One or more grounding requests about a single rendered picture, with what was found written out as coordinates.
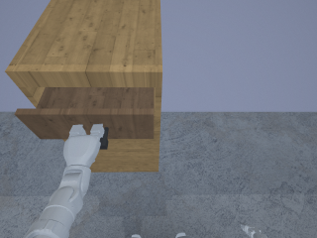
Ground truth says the cabinet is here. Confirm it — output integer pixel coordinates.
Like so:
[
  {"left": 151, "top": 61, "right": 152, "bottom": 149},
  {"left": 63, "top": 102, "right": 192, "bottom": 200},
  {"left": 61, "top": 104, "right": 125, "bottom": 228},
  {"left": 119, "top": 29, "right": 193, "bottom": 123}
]
[{"left": 5, "top": 0, "right": 162, "bottom": 173}]

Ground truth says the robot left forearm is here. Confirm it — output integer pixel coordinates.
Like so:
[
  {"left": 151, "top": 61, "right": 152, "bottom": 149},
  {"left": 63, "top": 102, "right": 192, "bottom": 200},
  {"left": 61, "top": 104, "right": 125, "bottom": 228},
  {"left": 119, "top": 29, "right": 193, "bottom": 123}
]
[{"left": 23, "top": 165, "right": 91, "bottom": 238}]

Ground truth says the drawer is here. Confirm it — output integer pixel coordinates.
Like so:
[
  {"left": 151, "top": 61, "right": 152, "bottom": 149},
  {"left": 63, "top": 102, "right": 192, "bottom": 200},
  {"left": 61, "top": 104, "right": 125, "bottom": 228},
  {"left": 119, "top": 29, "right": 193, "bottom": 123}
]
[{"left": 14, "top": 87, "right": 155, "bottom": 140}]

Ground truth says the handle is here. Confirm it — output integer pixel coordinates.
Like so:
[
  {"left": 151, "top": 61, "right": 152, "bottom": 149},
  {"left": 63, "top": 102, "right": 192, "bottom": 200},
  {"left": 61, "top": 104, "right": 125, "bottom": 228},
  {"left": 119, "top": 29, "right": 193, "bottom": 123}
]
[{"left": 100, "top": 127, "right": 109, "bottom": 150}]

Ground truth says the right robot hand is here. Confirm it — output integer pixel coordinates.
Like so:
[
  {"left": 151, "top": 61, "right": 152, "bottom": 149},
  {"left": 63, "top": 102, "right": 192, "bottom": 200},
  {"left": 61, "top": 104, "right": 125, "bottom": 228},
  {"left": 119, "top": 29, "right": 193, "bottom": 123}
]
[{"left": 240, "top": 222, "right": 267, "bottom": 238}]

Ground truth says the left robot hand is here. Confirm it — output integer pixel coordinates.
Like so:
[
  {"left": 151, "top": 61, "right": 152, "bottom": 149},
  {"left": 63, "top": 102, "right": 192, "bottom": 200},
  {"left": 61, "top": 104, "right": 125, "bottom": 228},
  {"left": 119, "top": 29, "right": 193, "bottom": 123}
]
[{"left": 63, "top": 123, "right": 105, "bottom": 168}]

